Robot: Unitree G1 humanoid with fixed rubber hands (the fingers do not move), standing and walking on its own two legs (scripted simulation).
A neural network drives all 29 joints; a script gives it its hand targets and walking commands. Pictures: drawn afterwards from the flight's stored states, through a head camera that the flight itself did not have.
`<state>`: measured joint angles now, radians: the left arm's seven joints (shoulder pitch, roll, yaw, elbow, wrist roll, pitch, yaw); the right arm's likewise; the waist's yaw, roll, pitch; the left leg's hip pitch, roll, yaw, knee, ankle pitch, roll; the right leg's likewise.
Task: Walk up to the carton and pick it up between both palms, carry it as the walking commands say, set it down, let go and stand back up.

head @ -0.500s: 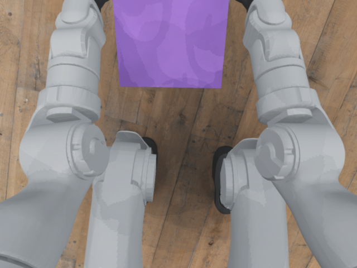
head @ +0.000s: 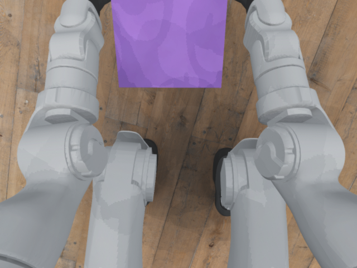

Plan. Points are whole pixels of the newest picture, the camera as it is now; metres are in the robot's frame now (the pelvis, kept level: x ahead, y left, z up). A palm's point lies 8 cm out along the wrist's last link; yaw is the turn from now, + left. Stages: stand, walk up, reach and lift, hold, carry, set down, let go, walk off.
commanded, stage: set down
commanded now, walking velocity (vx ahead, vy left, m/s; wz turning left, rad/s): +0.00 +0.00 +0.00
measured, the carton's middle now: (172, 4) +0.56 +0.05 -0.24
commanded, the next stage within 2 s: none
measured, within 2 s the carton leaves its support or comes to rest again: rests again in 0.42 s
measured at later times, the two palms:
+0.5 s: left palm (95, 15) +0.51 +0.18 -0.18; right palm (259, 9) +0.54 -0.10 -0.19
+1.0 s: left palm (70, 5) +0.52 +0.21 -0.14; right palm out of the picture +0.55 -0.13 -0.15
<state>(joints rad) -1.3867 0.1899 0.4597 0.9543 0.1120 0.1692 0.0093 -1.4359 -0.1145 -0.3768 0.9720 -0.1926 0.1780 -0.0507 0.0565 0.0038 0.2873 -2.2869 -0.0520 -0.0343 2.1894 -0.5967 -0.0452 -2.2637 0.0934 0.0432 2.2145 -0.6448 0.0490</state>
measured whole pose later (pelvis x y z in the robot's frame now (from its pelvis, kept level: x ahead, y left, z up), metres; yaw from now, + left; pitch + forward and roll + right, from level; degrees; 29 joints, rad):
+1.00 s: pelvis -0.01 +0.00 +0.01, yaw +0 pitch +37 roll +1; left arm -1.39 0.31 0.18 1.05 -0.18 0.05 0.11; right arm -1.43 -0.31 -0.08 1.05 0.15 0.08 -0.14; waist 0.06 -0.02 0.33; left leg -2.24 -0.05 -0.04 2.16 -0.56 -0.06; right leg -2.22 0.09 0.04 2.19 -0.61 0.04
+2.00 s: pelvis +0.03 +0.00 +0.25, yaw +0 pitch +46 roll +0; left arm -1.03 0.18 0.34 0.79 0.02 0.13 0.05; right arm -1.08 -0.21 -0.25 0.84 -0.03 0.14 -0.07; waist 0.06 -0.02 -0.08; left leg -1.67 -0.04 -0.05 1.23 -0.36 -0.03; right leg -1.65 0.05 0.06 1.25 -0.40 0.03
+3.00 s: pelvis +0.11 +0.00 +0.40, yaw +1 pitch +12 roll +0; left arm 0.13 0.18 0.06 0.48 0.01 -0.01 -0.06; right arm 0.11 -0.17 -0.10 0.49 -0.02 -0.01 0.03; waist 0.03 0.01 0.00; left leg -0.45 -0.02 -0.06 0.49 -0.24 -0.01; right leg -0.43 0.02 0.07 0.49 -0.26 0.01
